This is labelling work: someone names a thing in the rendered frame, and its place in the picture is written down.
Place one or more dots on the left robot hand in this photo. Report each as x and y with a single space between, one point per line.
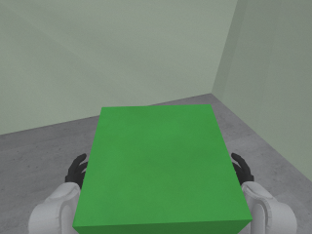
75 171

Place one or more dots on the carton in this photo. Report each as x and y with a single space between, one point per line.
160 169

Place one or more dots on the right robot forearm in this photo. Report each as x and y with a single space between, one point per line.
269 215

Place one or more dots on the right robot hand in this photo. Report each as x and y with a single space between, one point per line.
244 173

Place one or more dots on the left robot forearm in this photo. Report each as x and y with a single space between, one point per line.
56 214

